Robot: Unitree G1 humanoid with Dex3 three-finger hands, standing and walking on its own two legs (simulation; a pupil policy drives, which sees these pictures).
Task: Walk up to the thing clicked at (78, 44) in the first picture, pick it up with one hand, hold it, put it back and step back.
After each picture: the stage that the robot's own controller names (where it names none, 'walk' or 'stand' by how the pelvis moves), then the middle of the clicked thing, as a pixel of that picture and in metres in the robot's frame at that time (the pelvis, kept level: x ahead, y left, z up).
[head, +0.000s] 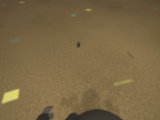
stand; (78, 44) +1.58 +0.36 -0.72
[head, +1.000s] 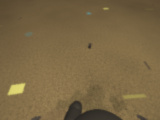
walk; (89, 45) +1.49 +0.17 -0.71
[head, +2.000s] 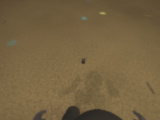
walk; (83, 61) +1.03 +0.15 -0.70
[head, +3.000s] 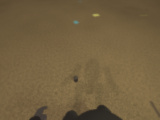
walk; (75, 79) +0.63 +0.20 -0.71
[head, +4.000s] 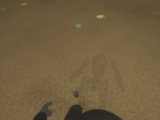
stand; (76, 94) +0.38 +0.22 -0.70
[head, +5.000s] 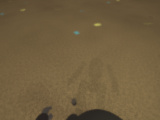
stand; (74, 102) +0.34 +0.20 -0.72
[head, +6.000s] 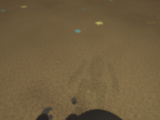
stand; (73, 100) +0.33 +0.20 -0.73
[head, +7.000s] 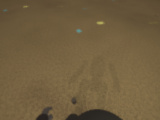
stand; (73, 100) +0.33 +0.20 -0.73
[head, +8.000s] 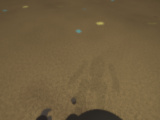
stand; (73, 100) +0.33 +0.20 -0.73
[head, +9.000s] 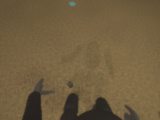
go down; (70, 84) +0.36 +0.21 -0.61
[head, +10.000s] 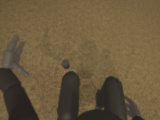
go down; (65, 64) +0.41 +0.23 -0.31
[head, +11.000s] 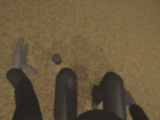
close in; (57, 59) +0.41 +0.25 -0.26
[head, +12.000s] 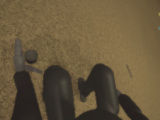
close; (31, 57) +0.40 +0.27 -0.22
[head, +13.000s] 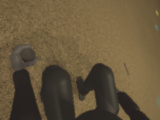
close; (28, 56) +0.39 +0.28 -0.22
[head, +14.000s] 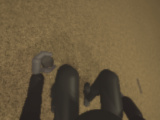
lift; (47, 62) +0.33 +0.27 -0.17
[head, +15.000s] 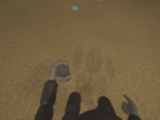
lift; (64, 73) +0.32 +0.19 +0.01
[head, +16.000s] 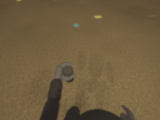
hold; (68, 74) +0.33 +0.17 +0.01
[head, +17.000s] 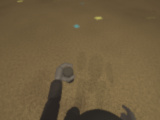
hold; (69, 75) +0.32 +0.17 +0.01
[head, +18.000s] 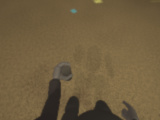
crouch; (67, 73) +0.34 +0.18 -0.05
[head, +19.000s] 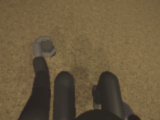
lower; (49, 49) +0.47 +0.26 -0.08
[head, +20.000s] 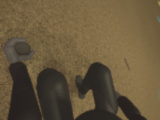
lower; (24, 51) +0.43 +0.28 -0.22
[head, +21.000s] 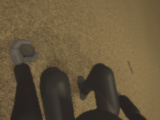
lower; (28, 52) +0.41 +0.28 -0.22
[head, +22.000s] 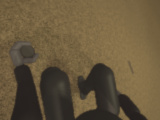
lower; (28, 54) +0.40 +0.28 -0.22
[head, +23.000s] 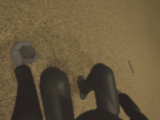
lower; (29, 54) +0.40 +0.28 -0.22
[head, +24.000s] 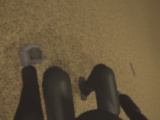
open; (36, 56) +0.40 +0.26 -0.23
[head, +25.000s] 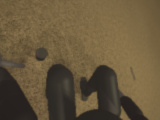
stand; (41, 54) +0.39 +0.25 -0.23
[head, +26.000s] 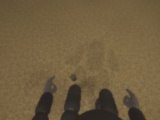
walk; (73, 77) +0.39 +0.19 -0.52
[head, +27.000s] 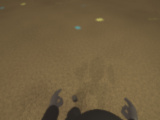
stand; (74, 98) +0.35 +0.18 -0.66
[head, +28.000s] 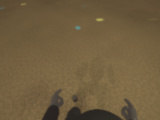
stand; (74, 98) +0.35 +0.18 -0.67
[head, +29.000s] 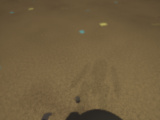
stand; (77, 99) +0.37 +0.17 -0.72
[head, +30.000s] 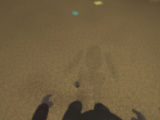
walk; (77, 84) +0.42 +0.16 -0.70
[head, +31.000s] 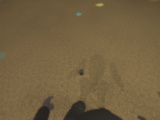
walk; (81, 72) +0.66 +0.19 -0.70
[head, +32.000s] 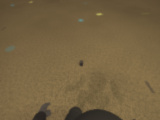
stand; (81, 63) +0.99 +0.21 -0.70
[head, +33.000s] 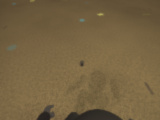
stand; (81, 63) +1.00 +0.19 -0.72
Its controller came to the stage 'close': yes
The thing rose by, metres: 0.72
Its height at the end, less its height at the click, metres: +0.00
